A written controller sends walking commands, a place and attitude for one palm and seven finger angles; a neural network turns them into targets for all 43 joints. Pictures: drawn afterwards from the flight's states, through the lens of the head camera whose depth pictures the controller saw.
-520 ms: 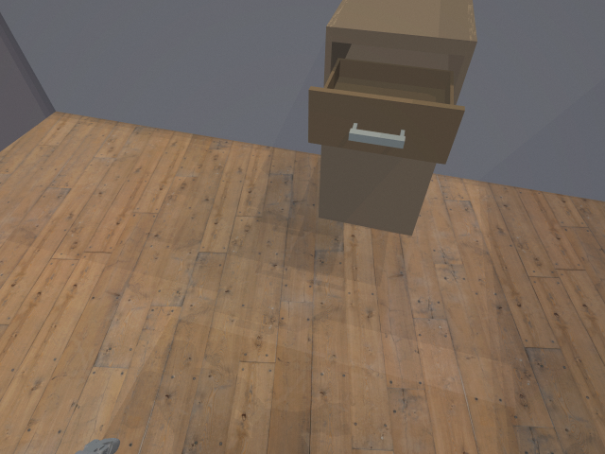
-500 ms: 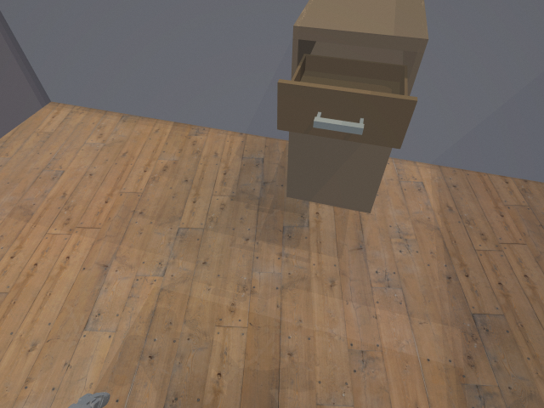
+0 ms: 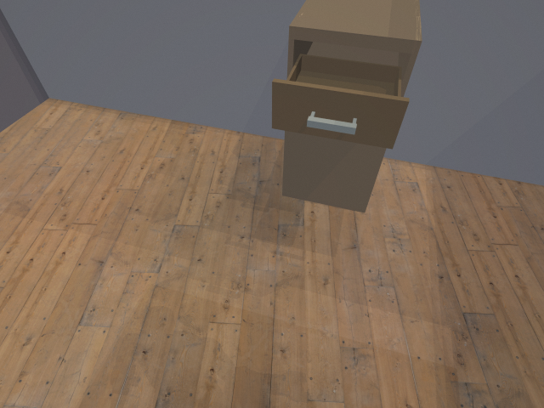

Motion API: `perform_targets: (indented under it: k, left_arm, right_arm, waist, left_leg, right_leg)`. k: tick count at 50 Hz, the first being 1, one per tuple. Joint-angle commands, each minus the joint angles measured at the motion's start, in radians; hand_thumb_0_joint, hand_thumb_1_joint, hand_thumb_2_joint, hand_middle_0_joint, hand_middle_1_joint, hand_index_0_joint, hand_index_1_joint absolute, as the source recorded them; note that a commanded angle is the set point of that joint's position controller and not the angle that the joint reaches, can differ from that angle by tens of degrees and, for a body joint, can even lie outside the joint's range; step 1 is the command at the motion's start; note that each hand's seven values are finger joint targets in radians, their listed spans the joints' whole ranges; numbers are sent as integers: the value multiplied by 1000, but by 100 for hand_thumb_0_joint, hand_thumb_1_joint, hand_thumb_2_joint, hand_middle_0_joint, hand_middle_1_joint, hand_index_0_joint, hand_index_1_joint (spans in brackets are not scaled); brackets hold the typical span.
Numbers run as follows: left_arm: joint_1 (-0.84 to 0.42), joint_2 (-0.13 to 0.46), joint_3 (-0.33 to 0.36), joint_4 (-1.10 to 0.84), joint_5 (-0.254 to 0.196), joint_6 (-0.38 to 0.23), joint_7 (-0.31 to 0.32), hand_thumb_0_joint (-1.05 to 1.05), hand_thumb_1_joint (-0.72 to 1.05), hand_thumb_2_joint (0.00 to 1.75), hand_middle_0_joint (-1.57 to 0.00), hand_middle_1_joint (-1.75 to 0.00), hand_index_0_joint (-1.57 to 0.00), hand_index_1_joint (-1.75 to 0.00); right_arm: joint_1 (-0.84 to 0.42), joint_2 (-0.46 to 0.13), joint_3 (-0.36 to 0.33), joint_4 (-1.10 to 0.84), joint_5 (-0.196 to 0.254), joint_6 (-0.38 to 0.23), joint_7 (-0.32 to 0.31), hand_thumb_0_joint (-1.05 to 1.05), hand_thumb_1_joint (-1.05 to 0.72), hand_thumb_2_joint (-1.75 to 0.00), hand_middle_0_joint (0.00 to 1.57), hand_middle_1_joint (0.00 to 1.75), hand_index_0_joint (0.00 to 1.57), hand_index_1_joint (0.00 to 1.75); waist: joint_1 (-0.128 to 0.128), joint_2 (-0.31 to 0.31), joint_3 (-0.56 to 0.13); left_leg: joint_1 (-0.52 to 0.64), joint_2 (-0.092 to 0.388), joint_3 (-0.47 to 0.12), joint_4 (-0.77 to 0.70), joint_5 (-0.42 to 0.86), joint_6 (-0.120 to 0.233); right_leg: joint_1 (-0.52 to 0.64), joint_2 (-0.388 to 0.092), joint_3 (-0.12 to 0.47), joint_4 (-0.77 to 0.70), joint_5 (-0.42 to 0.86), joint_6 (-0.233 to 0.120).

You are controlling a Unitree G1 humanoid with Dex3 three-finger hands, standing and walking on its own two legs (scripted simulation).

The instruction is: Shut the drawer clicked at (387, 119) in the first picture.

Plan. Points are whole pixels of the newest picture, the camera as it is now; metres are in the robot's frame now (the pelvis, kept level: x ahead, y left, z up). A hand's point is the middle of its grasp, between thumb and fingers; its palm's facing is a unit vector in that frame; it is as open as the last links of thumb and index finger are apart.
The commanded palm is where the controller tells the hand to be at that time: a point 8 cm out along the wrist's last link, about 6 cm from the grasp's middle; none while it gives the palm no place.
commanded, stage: stand and wait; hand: left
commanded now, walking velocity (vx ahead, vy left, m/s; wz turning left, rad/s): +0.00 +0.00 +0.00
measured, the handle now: (332, 121) +0.87 -0.12 -0.07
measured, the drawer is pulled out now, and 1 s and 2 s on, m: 0.30 0.30 0.30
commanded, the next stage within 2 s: look at it before walking up in 0.30 s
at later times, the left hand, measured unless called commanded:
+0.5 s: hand out of the picture +0.07 +0.24 -0.15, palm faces -0.01 -0.95 -0.32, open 7.4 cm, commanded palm none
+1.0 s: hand out of the picture +0.05 +0.25 -0.16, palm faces -0.01 -0.95 -0.31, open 7.4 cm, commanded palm none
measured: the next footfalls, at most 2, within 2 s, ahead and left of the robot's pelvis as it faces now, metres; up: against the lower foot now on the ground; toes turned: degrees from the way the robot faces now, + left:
left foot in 1.82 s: +0.21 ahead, +0.10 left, +0.00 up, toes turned -21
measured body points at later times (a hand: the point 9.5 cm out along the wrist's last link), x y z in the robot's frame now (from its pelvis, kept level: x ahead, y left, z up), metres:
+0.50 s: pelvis -0.01 +0.00 +0.00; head -0.01 +0.00 +0.45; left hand +0.07 +0.29 -0.13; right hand +0.06 -0.29 -0.13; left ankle -0.01 +0.14 -0.74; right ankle -0.01 -0.10 -0.74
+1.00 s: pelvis -0.01 +0.01 +0.00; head +0.00 +0.01 +0.45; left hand +0.05 +0.30 -0.13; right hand +0.06 -0.28 -0.13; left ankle -0.01 +0.14 -0.74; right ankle -0.01 -0.10 -0.74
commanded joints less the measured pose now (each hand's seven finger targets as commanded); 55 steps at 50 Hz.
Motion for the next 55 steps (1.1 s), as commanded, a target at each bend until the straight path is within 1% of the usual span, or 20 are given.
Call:
perform_targets:
  k: [1, 10, 14, 19, 21, 23, 24, 29, 35, 37, 38, 41, 43, 45, 47, 49, 51, 53, 54, 55]
  left_arm:
    - [-48, 215, 44, -61, 2, -31, 19, 0, 90, 90, -20, -30, -20, -30]
    - [-49, 212, 42, -39, 2, -30, 18, 0, 90, 90, -20, -30, -20, -30]
    - [-47, 210, 42, -38, 2, -30, 19, 0, 90, 90, -20, -30, -20, -30]
    - [-51, 206, 40, -40, 4, -29, 18, 0, 90, 90, -20, -30, -20, -30]
    - [-51, 203, 40, -41, 4, -29, 18, 0, 90, 90, -20, -30, -20, -30]
    - [-49, 203, 39, -38, 4, -31, 18, 0, 90, 90, -20, -30, -20, -30]
    - [-48, 203, 40, -39, 4, -31, 18, 0, 90, 90, -20, -30, -20, -30]
    - [-45, 201, 41, -41, 5, -32, 18, 0, 90, 90, -20, -30, -20, -30]
    - [-41, 195, 39, -37, 5, -29, 18, 0, 90, 90, -20, -30, -20, -30]
    - [-40, 196, 38, -34, 5, -29, 18, 0, 90, 90, -20, -30, -20, -30]
    - [-37, 194, 39, -33, 5, -29, 18, 0, 90, 90, -20, -30, -20, -30]
    - [-35, 194, 37, -31, 5, -28, 18, 0, 90, 90, -20, -30, -20, -30]
    - [-31, 191, 37, -29, 5, -28, 18, 0, 90, 90, -20, -30, -20, -30]
    - [-27, 191, 36, -28, 5, -29, 18, 0, 90, 90, -20, -30, -20, -30]
    - [-26, 193, 37, -26, 5, -31, 19, 0, 90, 90, -20, -30, -20, -30]
    - [-22, 192, 36, -26, 5, -30, 19, 0, 90, 90, -20, -30, -20, -30]
    - [-21, 191, 36, -25, 5, -31, 20, 0, 90, 90, -20, -30, -20, -30]
    - [-27, 197, 41, -29, 6, -28, 18, 0, 90, 90, -20, -30, -20, -30]
    - [-20, 188, 43, -35, 6, -21, 17, 0, 90, 90, -20, -30, -20, -30]
    - [-3, 152, 41, -35, 6, -12, 19, 0, 90, 90, -20, -30, -20, -30]
  right_arm:
    - [-46, -181, -34, -57, -1, -34, -17, 0, -90, -90, 20, 30, 20, 30]
    - [-31, -182, -30, -29, 0, -33, -17, 0, -90, -90, 20, 30, 20, 30]
    - [-24, -178, -30, -25, 0, -35, -17, 0, -90, -90, 20, 30, 20, 30]
    - [-25, -175, -31, -24, -1, -33, -15, 0, -90, -90, 20, 30, 20, 30]
    - [-27, -177, -31, -21, -1, -35, -15, 0, -90, -90, 20, 30, 20, 30]
    - [-29, -178, -31, -22, -1, -36, -14, 0, -90, -90, 20, 30, 20, 30]
    - [-28, -174, -31, -22, 0, -36, -15, 0, -90, -90, 20, 30, 20, 30]
    - [-28, -174, -32, -23, 0, -37, -15, 0, -90, -90, 20, 30, 20, 30]
    - [-28, -177, -30, -20, 2, -38, -16, 0, -90, -90, 20, 30, 20, 30]
    - [-28, -179, -30, -20, 1, -38, -16, 0, -90, -90, 20, 30, 20, 30]
    - [-30, -176, -30, -18, 1, -38, -16, 0, -90, -90, 20, 30, 20, 30]
    - [-27, -175, -28, -17, 2, -36, -16, 0, -90, -90, 20, 30, 20, 30]
    - [-26, -176, -29, -15, 2, -36, -16, 0, -90, -90, 20, 30, 20, 30]
    - [-26, -173, -28, -15, 2, -37, -16, 0, -90, -90, 20, 30, 20, 30]
    - [-24, -173, -29, -13, 2, -37, -16, 0, -90, -90, 20, 30, 20, 30]
    - [-20, -170, -28, -12, 4, -36, -16, 0, -90, -90, 20, 30, 20, 30]
    - [-24, -170, -29, -10, 3, -37, -16, 0, -90, -90, 20, 30, 20, 30]
    - [-21, -179, -35, -12, 2, -38, -20, 0, -90, -90, 20, 30, 20, 30]
    - [-7, -162, -35, -16, 2, -36, -21, 0, -90, -90, 20, 30, 20, 30]
    - [13, -126, -31, -17, 1, -31, -24, 0, -90, -90, 20, 30, 20, 30]
  waist:
    - [-2, -7, -77]
    - [-3, -7, -44]
    - [-2, -12, -51]
    - [-3, -9, -28]
    - [-2, -8, -36]
    - [-2, 0, -49]
    - [-2, -10, -48]
    - [-2, -3, -47]
    - [-1, 7, -50]
    - [-2, 4, -39]
    - [0, 12, -41]
    - [-2, -3, -29]
    - [-1, -3, -41]
    - [0, 8, -41]
    - [-2, -3, -57]
    - [-2, -2, -57]
    - [-1, -7, -44]
    - [-4, 1, -38]
    - [-4, -5, -34]
    - [-7, -4, -40]
  left_leg:
    - [14, 87, -61, -46, 179, 48]
    - [-2, 90, -66, -67, 154, 45]
    - [5, 93, -70, -73, 170, 46]
    - [-2, 90, -72, -80, 139, 44]
    - [-1, 91, -73, -85, 138, 45]
    - [8, 93, -72, -82, 155, 45]
    - [10, 93, -74, -81, 160, 46]
    - [13, 95, -75, -86, 174, 47]
    - [17, 98, -78, -94, 179, 48]
    - [13, 96, -82, -99, 168, 48]
    - [15, 97, -78, -99, 172, 48]
    - [10, 95, -81, -101, 160, 48]
    - [17, 95, -84, -101, 162, 49]
    - [19, 95, -81, -99, 172, 49]
    - [30, 96, -80, -95, 189, 48]
    - [31, 97, -80, -96, 196, 48]
    - [26, 96, -79, -98, 191, 47]
    - [40, 103, -62, -85, 189, 45]
    - [38, 106, -49, -65, 192, 43]
    - [37, 107, -32, -45, 197, 38]
  right_leg:
    - [31, -142, 121, -87, 235, -20]
    - [20, -140, 122, -107, 188, -18]
    - [27, -138, 117, -106, 202, -16]
    - [2, -135, 125, -121, 149, -14]
    - [5, -135, 123, -122, 138, -12]
    - [13, -137, 122, -119, 161, -12]
    - [12, -135, 120, -117, 171, -12]
    - [17, -135, 116, -115, 188, -10]
    - [21, -133, 109, -114, 182, -5]
    - [13, -131, 112, -119, 167, -4]
    - [16, -134, 110, -121, 171, -4]
    - [10, -133, 110, -126, 159, -3]
    - [14, -134, 111, -127, 156, -3]
    - [17, -135, 110, -125, 168, -2]
    - [26, -136, 111, -123, 195, -4]
    - [30, -135, 108, -120, 204, -4]
    - [25, -137, 108, -123, 204, -3]
    - [4, -129, 126, -116, 224, -10]
    - [-7, -127, 132, -99, 250, -11]
    - [-16, -128, 141, -76, 278, -9]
